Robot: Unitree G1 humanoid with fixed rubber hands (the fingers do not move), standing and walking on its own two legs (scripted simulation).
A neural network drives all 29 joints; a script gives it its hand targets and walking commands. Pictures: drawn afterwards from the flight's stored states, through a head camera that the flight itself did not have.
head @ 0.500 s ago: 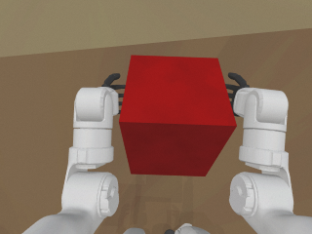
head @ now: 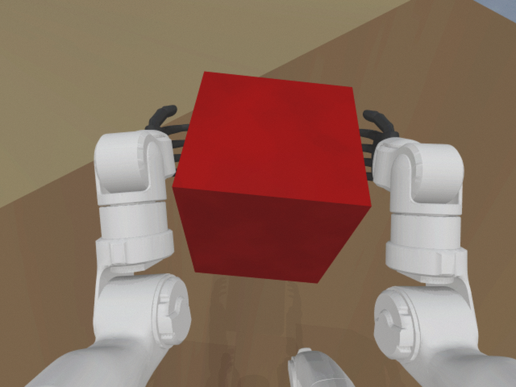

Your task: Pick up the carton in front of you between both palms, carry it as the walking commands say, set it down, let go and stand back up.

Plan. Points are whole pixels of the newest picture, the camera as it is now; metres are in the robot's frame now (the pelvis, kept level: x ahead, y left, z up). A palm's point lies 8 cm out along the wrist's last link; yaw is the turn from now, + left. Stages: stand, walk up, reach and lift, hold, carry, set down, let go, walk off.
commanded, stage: carry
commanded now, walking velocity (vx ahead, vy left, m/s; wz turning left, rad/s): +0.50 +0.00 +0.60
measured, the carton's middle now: (266, 188) +0.39 -0.03 +0.10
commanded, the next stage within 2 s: none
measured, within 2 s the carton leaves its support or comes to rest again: neither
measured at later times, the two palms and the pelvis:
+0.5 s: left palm (149, 56) +0.64 +0.16 +0.18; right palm (300, 34) +0.71 -0.13 +0.18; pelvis +0.31 -0.05 +0.01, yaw +8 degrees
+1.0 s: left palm out of the picture +0.95 +0.25 +0.24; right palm out of the picture +1.06 -0.03 +0.25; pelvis +0.65 -0.03 +0.06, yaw +23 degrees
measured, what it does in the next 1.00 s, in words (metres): climbs, turning left: right foot, then left foot 0.06 m higher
